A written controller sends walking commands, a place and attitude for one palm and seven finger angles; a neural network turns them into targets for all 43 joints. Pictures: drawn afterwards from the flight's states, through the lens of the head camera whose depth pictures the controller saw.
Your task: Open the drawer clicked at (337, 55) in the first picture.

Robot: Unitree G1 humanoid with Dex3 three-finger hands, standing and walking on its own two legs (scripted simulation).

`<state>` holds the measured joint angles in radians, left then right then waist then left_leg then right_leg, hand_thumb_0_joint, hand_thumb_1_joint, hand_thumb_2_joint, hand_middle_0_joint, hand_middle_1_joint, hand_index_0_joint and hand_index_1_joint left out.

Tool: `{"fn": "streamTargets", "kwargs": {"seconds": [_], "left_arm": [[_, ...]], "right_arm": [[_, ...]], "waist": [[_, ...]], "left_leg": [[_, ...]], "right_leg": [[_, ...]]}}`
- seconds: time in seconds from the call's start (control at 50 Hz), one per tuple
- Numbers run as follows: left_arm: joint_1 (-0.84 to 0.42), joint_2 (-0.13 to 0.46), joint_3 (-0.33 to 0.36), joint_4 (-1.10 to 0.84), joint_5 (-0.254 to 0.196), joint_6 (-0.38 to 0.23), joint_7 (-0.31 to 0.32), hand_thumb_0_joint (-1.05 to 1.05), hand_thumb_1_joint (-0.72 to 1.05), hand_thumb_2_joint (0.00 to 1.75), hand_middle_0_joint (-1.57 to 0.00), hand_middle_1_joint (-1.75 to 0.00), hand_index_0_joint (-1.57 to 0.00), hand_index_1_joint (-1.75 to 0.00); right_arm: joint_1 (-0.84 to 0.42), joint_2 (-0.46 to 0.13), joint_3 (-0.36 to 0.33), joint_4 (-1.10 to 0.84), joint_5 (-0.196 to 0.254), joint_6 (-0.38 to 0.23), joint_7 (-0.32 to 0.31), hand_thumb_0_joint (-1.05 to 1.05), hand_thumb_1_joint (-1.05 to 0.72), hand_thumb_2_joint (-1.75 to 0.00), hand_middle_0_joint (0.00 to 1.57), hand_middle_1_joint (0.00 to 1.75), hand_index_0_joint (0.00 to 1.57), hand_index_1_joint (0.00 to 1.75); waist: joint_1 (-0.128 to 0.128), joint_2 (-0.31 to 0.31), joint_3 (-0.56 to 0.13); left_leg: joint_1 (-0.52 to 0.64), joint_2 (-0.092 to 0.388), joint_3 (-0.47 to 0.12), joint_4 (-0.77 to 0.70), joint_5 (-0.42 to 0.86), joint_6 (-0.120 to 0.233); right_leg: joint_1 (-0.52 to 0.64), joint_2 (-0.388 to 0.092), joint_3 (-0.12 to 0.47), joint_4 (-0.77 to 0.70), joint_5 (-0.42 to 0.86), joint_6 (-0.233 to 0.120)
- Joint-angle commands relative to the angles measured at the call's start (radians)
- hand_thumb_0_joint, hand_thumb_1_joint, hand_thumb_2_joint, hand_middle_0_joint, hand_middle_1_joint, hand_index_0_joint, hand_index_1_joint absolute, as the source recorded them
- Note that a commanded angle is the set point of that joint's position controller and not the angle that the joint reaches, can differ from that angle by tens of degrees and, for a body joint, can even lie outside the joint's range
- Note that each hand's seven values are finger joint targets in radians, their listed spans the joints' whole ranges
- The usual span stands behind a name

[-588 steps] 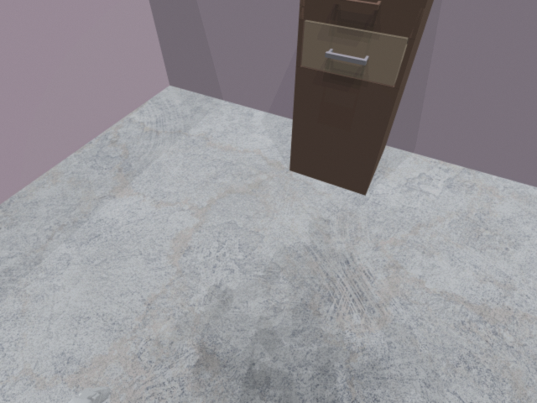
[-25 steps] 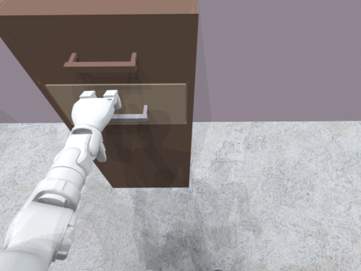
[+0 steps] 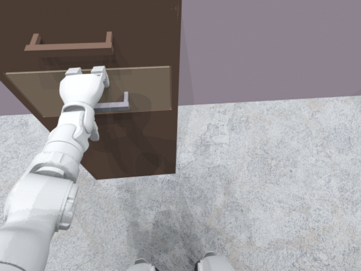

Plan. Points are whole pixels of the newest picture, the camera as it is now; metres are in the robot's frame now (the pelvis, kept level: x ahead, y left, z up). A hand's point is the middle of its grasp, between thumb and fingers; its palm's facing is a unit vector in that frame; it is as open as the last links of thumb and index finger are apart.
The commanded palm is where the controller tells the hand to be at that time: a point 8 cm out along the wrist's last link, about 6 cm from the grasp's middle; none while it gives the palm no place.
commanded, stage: move the hooked fingers above the handle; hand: left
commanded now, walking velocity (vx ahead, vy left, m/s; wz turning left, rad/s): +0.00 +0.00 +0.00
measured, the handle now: (99, 102) +0.55 +0.17 -0.03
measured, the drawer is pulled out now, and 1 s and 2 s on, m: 0.00 0.00 0.00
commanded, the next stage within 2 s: lower the fingers behind the handle in 0.48 s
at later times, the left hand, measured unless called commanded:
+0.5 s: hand (89, 105) +0.50 +0.18 +0.02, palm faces -0.07 -0.04 -1.00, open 13.8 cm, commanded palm +0.49 +0.17 +0.08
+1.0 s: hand (93, 113) +0.50 +0.18 +0.00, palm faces -0.07 -0.04 -1.00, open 13.8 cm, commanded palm +0.49 +0.18 +0.05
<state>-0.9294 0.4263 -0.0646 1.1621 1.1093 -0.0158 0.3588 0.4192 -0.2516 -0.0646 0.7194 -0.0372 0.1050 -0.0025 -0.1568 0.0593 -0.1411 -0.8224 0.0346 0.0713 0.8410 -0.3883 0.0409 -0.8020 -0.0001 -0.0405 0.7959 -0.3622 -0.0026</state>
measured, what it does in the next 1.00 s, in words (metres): stands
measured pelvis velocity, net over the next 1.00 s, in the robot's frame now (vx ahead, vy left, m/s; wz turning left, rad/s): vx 0.01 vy -0.01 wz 0.01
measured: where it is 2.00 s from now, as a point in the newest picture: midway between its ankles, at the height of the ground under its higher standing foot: outside the picture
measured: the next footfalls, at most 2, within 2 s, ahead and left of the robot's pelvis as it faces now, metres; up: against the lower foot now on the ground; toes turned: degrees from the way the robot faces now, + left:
none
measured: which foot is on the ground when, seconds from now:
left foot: down 0.00-1.00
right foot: down 0.00-1.00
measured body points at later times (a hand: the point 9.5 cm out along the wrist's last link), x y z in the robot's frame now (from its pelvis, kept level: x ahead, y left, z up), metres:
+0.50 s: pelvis +0.01 +0.00 +0.00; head +0.12 +0.00 +0.44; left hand +0.50 +0.18 +0.08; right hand +0.01 -0.28 -0.12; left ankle +0.00 +0.09 -0.70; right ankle +0.00 -0.12 -0.70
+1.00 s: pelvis +0.01 -0.01 +0.00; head +0.12 -0.01 +0.43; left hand +0.50 +0.18 +0.05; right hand +0.00 -0.28 -0.13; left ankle +0.00 +0.09 -0.70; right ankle +0.00 -0.12 -0.70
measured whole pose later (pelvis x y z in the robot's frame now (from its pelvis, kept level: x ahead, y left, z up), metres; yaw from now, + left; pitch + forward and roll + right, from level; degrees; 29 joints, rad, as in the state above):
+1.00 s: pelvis +0.01 -0.01 +0.00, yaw +0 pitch +22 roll -1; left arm -0.86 0.42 -0.05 1.14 1.12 -0.05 0.39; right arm 0.36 -0.24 -0.07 0.72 -0.05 0.11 0.00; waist -0.14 0.06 -0.15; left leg -0.85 0.04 0.06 0.87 -0.41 0.03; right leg -0.83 0.01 -0.05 0.83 -0.39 -0.01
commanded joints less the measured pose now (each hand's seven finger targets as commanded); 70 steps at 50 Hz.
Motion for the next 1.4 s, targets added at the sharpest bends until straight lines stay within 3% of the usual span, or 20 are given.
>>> {"fn": "streamTargets", "kwargs": {"seconds": [0.0, 0.04, 0.1, 0.12, 0.2, 0.28, 0.36, 0.44, 0.54, 0.58, 0.62, 0.7, 0.74, 0.88, 1.04, 1.12, 1.18, 1.22, 1.3, 1.38], "left_arm": [[-0.453, 0.225, 0.05, -0.207, -0.013, 0.008, 0.032, 0.0, -0.5, 0.3, -0.3, -1.2, -0.3, -1.2], [-0.449, 0.191, 0.025, -0.23, -0.013, -0.005, 0.028, 0.0, -0.5, 0.3, -0.3, -1.2, -0.3, -1.2], [-0.426, 0.191, 0.025, -0.19, -0.01, -0.001, 0.032, 0.0, -0.5, 0.3, -0.3, -1.2, -0.3, -1.2], [-0.45, 0.221, 0.05, -0.199, -0.008, -0.006, 0.037, 0.0, -0.5, 0.3, -0.3, -1.2, -0.3, -1.2], [-0.435, 0.173, 0.021, -0.223, -0.008, -0.006, 0.046, 0.0, -0.5, 0.3, -0.3, -1.2, -0.3, -1.2], [-0.43, 0.208, 0.039, -0.181, -0.008, 0.009, 0.047, 0.0, -0.5, 0.3, -0.3, -1.2, -0.3, -1.2], [-0.472, 0.225, 0.037, -0.213, -0.004, 0.003, 0.039, 0.0, -0.5, 0.3, -0.3, -1.2, -0.3, -1.2], [-0.471, 0.181, 0.012, -0.258, -0.019, -0.02, 0.022, 0.0, -0.5, 0.3, -0.3, -1.2, -0.3, -1.2], [-0.423, 0.177, 0.023, -0.246, -0.024, -0.027, 0.019, 0.0, -0.5, 0.3, -0.3, -1.2, -0.3, -1.2], [-0.387, 0.193, 0.041, -0.243, -0.013, -0.024, 0.031, 0.0, -0.5, 0.3, -0.3, -1.2, -0.3, -1.2], [-0.364, 0.171, 0.031, -0.191, -0.013, -0.011, 0.037, 0.0, -0.5, 0.3, -0.3, -1.2, -0.3, -1.2], [-0.398, 0.173, 0.024, -0.247, -0.006, -0.016, 0.048, 0.0, -0.5, 0.3, -0.3, -1.2, -0.3, -1.2], [-0.384, 0.216, 0.062, -0.234, -0.008, -0.025, 0.05, 0.0, -0.5, 0.3, -0.3, -1.2, -0.3, -1.2], [-0.379, 0.222, 0.069, -0.233, 0.004, -0.04, 0.075, 0.0, -0.5, 0.3, -0.3, -1.2, -0.3, -1.2], [-0.423, 0.191, 0.038, -0.211, 0.004, -0.04, 0.076, 0.0, -0.5, 0.3, -0.3, -1.2, -0.3, -1.2], [-0.397, 0.236, 0.074, -0.171, 0.003, -0.044, 0.077, 0.0, -0.5, 0.3, -0.3, -1.2, -0.3, -1.2], [-0.412, 0.24, 0.067, -0.165, 0.016, -0.041, 0.087, 0.0, -0.5, 0.3, -0.3, -1.2, -0.3, -1.2], [-0.439, 0.199, 0.041, -0.16, 0.016, -0.038, 0.092, 0.0, -0.5, 0.3, -0.3, -1.2, -0.3, -1.2], [-0.443, 0.243, 0.07, -0.161, 0.018, -0.03, 0.098, 0.0, -0.5, 0.3, -0.3, -1.2, -0.3, -1.2], [-0.422, 0.223, 0.059, -0.138, 0.02, -0.014, 0.103, 0.0, -0.5, 0.3, -0.3, -1.2, -0.3, -1.2]], "right_arm": [[0.131, -0.174, -0.057, -0.053, 0.005, -0.013, -0.01, 0.0, -0.9, -0.9, 0.2, 0.3, 0.2, 0.3], [0.129, -0.168, -0.058, -0.056, 0.004, -0.012, -0.01, 0.0, -0.9, -0.9, 0.2, 0.3, 0.2, 0.3], [0.121, -0.168, -0.054, -0.053, 0.007, -0.011, -0.012, 0.0, -0.9, -0.9, 0.2, 0.3, 0.2, 0.3], [0.119, -0.17, -0.052, -0.048, 0.006, -0.012, -0.014, 0.0, -0.9, -0.9, 0.2, 0.3, 0.2, 0.3], [0.116, -0.163, -0.056, -0.058, 0.005, -0.015, -0.009, 0.0, -0.9, -0.9, 0.2, 0.3, 0.2, 0.3], [0.109, -0.167, -0.051, -0.056, 0.01, -0.012, -0.012, 0.0, -0.9, -0.9, 0.2, 0.3, 0.2, 0.3], [0.109, -0.166, -0.051, -0.059, 0.009, -0.015, -0.02, 0.0, -0.9, -0.9, 0.2, 0.3, 0.2, 0.3], [0.113, -0.162, -0.057, -0.062, 0.006, -0.015, -0.019, 0.0, -0.9, -0.9, 0.2, 0.3, 0.2, 0.3], [0.115, -0.162, -0.059, -0.052, 0.003, -0.006, -0.014, 0.0, -0.9, -0.9, 0.2, 0.3, 0.2, 0.3], [0.106, -0.16, -0.058, -0.055, 0.002, -0.001, -0.011, 0.0, -0.9, -0.9, 0.2, 0.3, 0.2, 0.3], [0.103, -0.159, -0.056, -0.048, 0.003, 0.002, -0.009, 0.0, -0.9, -0.9, 0.2, 0.3, 0.2, 0.3], [0.1, -0.157, -0.058, -0.056, 0.002, 0.0, -0.009, 0.0, -0.9, -0.9, 0.2, 0.3, 0.2, 0.3], [0.106, -0.16, -0.058, -0.051, -0.001, 0.0, -0.012, 0.0, -0.9, -0.9, 0.2, 0.3, 0.2, 0.3], [0.1, -0.157, -0.059, -0.041, -0.007, -0.007, -0.014, 0.0, -0.9, -0.9, 0.2, 0.3, 0.2, 0.3], [0.114, -0.16, -0.061, -0.03, -0.009, -0.017, -0.014, 0.0, -0.9, -0.9, 0.2, 0.3, 0.2, 0.3], [0.112, -0.163, -0.054, -0.025, -0.011, -0.017, -0.016, 0.0, -0.9, -0.9, 0.2, 0.3, 0.2, 0.3], [0.113, -0.166, -0.052, -0.029, -0.011, -0.02, -0.016, 0.0, -0.9, -0.9, 0.2, 0.3, 0.2, 0.3], [0.115, -0.161, -0.055, -0.026, -0.015, -0.024, -0.013, 0.0, -0.9, -0.9, 0.2, 0.3, 0.2, 0.3], [0.127, -0.17, -0.053, -0.027, -0.017, -0.026, -0.013, 0.0, -0.9, -0.9, 0.2, 0.3, 0.2, 0.3], [0.129, -0.17, -0.051, -0.024, -0.018, -0.022, -0.009, 0.0, -0.9, -0.9, 0.2, 0.3, 0.2, 0.3]], "waist": [[-0.002, 0.019, -0.455], [-0.004, 0.028, -0.469], [-0.008, 0.003, -0.391], [-0.011, -0.005, -0.394], [-0.004, 0.015, -0.438], [-0.011, -0.019, -0.389], [-0.017, 0.014, -0.436], [-0.018, 0.036, -0.482], [-0.013, 0.01, -0.459], [0.009, 0.027, -0.462], [-0.009, -0.027, -0.402], [0.001, 0.028, -0.446], [-0.001, -0.007, -0.463], [-0.004, 0.0, -0.478], [-0.033, 0.017, -0.487], [-0.026, -0.003, -0.473], [-0.024, 0.037, -0.474], [-0.044, 0.04, -0.48], [-0.038, 0.045, -0.529], [-0.039, 0.052, -0.515]], "left_leg": [[0.368, -0.034, -0.074, -0.078, 0.415, 0.003], [0.389, -0.034, -0.078, -0.078, 0.431, 0.002], [0.346, -0.035, -0.072, -0.089, 0.377, 0.003], [0.346, -0.033, -0.074, -0.088, 0.383, 0.004], [0.388, -0.033, -0.076, -0.082, 0.423, 0.001], [0.338, -0.039, -0.067, -0.085, 0.375, 0.005], [0.356, -0.043, -0.063, -0.073, 0.395, 0.006], [0.412, -0.038, -0.071, -0.059, 0.471, 0.003], [0.395, -0.038, -0.066, -0.055, 0.503, 0.002], [0.384, -0.042, -0.063, -0.057, 0.513, 0.0], [0.342, -0.042, -0.06, -0.057, 0.482, 0.002], [0.351, -0.044, -0.055, -0.057, 0.467, 0.001], [0.338, -0.043, -0.057, -0.046, 0.471, 0.004], [0.284, -0.048, -0.049, -0.013, 0.447, 0.006], [0.28, -0.042, -0.067, 0.019, 0.413, 0.005], [0.23, -0.044, -0.066, 0.038, 0.388, 0.007], [0.215, -0.044, -0.072, 0.05, 0.37, 0.004], [0.229, -0.039, -0.079, 0.065, 0.381, 0.003], [0.221, -0.037, -0.084, 0.084, 0.388, 0.003], [0.207, -0.035, -0.083, 0.098, 0.391, 0.002]], "right_leg": [[0.179, 0.061, 0.004, -0.088, 0.3, -0.035], [0.178, 0.062, 0.003, -0.09, 0.306, -0.035], [0.165, 0.062, 0.001, -0.101, 0.272, -0.035], [0.165, 0.059, 0.001, -0.097, 0.276, -0.036], [0.17, 0.061, -0.001, -0.091, 0.298, -0.036], [0.175, 0.059, 0.003, -0.098, 0.286, -0.033], [0.189, 0.054, 0.013, -0.093, 0.319, -0.031], [0.189, 0.056, 0.011, -0.085, 0.36, -0.03], [0.206, 0.056, 0.01, -0.085, 0.403, -0.029], [0.22, 0.057, 0.01, -0.079, 0.41, -0.033], [0.21, 0.056, 0.006, -0.085, 0.402, -0.031], [0.213, 0.054, 0.013, -0.076, 0.395, -0.033], [0.23, 0.053, 0.016, -0.068, 0.415, -0.029], [0.215, 0.05, 0.024, -0.041, 0.425, -0.027], [0.13, 0.053, 0.016, -0.017, 0.359, -0.027], [0.117, 0.053, 0.017, 0.0, 0.341, -0.029], [0.076, 0.054, 0.013, 0.019, 0.308, -0.032], [0.038, 0.055, 0.006, 0.027, 0.297, -0.031], [0.036, 0.057, 0.005, 0.05, 0.298, -0.031], [0.011, 0.059, 0.001, 0.058, 0.292, -0.031]]}}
